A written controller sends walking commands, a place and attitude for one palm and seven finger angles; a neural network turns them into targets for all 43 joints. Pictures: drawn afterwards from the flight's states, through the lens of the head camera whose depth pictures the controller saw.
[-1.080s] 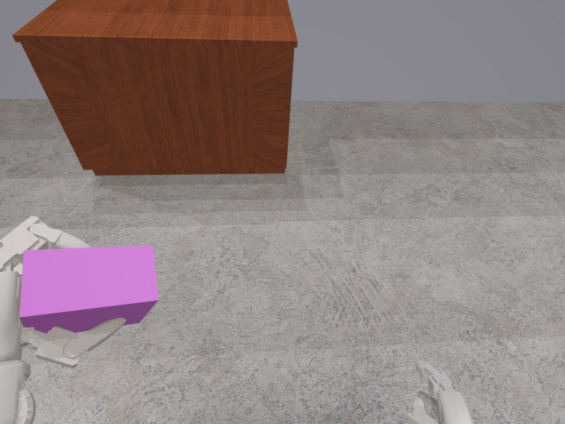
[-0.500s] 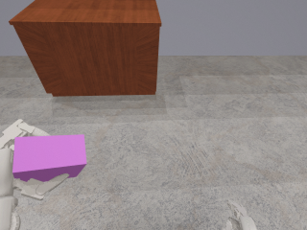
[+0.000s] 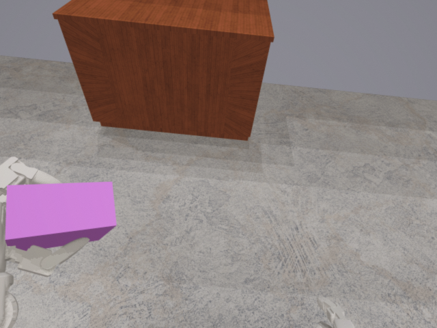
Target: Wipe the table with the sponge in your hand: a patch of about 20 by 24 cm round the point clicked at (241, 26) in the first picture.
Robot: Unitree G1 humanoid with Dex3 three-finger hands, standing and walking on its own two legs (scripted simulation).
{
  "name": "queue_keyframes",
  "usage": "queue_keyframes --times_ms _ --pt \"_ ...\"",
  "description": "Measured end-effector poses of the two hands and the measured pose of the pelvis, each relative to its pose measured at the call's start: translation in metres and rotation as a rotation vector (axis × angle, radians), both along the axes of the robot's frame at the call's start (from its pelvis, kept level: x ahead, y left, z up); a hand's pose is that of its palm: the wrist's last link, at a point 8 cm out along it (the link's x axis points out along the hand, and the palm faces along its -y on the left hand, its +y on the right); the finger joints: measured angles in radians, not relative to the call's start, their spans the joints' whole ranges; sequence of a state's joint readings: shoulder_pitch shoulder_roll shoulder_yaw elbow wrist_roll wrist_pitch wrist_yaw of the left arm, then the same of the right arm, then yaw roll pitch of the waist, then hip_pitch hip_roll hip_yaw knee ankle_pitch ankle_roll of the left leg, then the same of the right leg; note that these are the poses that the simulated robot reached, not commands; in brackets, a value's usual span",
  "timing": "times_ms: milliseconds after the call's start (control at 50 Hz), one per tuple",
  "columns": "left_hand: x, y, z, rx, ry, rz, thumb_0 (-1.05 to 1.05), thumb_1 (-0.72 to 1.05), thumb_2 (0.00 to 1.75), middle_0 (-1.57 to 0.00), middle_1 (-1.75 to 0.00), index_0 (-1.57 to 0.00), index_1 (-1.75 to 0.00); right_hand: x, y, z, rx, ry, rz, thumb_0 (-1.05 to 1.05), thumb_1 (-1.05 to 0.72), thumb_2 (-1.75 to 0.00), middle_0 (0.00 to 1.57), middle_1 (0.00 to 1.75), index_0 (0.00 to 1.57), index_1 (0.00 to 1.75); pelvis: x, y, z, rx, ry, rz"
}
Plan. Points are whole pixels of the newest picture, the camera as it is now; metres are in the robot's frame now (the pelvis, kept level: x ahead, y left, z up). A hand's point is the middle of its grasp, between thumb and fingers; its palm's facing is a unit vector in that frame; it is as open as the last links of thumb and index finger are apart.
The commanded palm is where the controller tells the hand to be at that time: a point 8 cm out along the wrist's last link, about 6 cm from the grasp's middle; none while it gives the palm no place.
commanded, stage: walk to a spot facing it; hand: left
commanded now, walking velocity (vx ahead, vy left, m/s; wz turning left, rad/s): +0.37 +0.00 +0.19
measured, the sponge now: (75, 216) +0.24 +0.22 +0.15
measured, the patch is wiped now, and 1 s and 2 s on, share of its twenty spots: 0.00 0.00 0.00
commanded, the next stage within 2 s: none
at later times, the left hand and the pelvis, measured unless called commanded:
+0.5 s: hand (122, 144) +0.35 +0.18 +0.17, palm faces +0.43 -0.77 -0.47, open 10.3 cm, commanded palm +0.29 +0.23 +0.19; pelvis +0.16 -0.07 +0.01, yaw +7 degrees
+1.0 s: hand (119, 79) +0.51 +0.23 +0.19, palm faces +0.52 -0.73 -0.44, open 10.3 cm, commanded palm +0.43 +0.26 +0.19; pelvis +0.33 -0.04 +0.01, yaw +11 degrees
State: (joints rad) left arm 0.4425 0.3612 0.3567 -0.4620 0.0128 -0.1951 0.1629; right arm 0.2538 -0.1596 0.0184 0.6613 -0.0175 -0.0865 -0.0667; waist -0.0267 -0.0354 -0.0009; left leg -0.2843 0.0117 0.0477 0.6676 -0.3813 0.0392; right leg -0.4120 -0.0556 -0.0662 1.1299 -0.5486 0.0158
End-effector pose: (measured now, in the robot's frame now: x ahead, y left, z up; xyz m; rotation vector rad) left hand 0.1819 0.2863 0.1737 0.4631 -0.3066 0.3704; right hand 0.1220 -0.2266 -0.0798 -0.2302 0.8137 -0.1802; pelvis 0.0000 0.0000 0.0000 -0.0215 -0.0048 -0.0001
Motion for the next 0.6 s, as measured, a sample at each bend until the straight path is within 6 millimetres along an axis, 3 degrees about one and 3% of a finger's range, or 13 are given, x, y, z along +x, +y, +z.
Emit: queue_keyframes --times_ms 80,160,300,380,500,600 --pt "0.022 -0.009 0.022 0.028 0.001 -0.029 -0.01 -0.50 0.99 -0.71 -1.35 -0.71 -1.35 0.032 0.015 0.011 0.060 -0.011 0.042 0.01 -0.90 -0.89 0.20 0.30 0.20 0.30 0.020 -0.005 0.014 -0.022 0.027 0.014" --pt "0.039 -0.023 0.033 0.067 0.031 -0.053 -0.01 -0.50 0.99 -0.71 -1.35 -0.71 -1.35 0.064 0.014 0.013 0.091 -0.014 0.056 0.01 -0.90 -0.89 0.20 0.30 0.20 0.30 0.046 -0.013 0.019 -0.023 0.043 0.015" --pt "0.084 -0.041 0.019 0.135 0.110 0.025 -0.01 -0.50 0.99 -0.71 -1.35 -0.72 -1.35 0.127 -0.019 -0.015 0.094 -0.003 0.071 0.01 -0.90 -0.89 0.20 0.30 0.20 0.30 0.106 -0.043 0.001 -0.001 0.020 0.047" --pt "0.108 -0.055 0.010 0.091 0.066 0.071 -0.01 -0.50 0.99 -0.71 -1.35 -0.72 -1.35 0.169 -0.046 -0.029 0.057 0.033 0.107 0.01 -0.90 -0.89 0.20 0.30 0.20 0.30 0.129 -0.059 -0.008 0.008 -0.018 0.102" --pt "0.131 -0.069 0.016 0.076 0.091 0.073 -0.01 -0.50 0.99 -0.71 -1.35 -0.72 -1.35 0.225 -0.073 -0.001 0.009 0.000 0.119 0.01 -0.91 -0.89 0.20 0.30 0.20 0.30 0.165 -0.071 0.006 0.037 -0.009 0.117" --pt "0.154 -0.069 0.035 0.105 0.066 0.088 -0.01 -0.50 0.99 -0.71 -1.35 -0.72 -1.35 0.266 -0.078 0.014 -0.020 -0.006 0.150 0.01 -0.91 -0.89 0.19 0.30 0.20 0.30 0.198 -0.073 0.015 0.054 0.009 0.148"
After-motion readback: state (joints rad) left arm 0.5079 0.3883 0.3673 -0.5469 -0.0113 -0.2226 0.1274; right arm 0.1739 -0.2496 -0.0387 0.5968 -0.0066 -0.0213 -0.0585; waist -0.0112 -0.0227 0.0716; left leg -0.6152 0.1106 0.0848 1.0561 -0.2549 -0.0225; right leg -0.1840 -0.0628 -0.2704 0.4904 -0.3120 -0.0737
